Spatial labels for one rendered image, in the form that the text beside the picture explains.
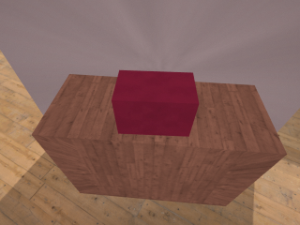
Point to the pedestal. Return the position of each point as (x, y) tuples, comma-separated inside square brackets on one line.
[(232, 143)]

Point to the carton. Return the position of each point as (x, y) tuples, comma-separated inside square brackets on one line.
[(162, 103)]

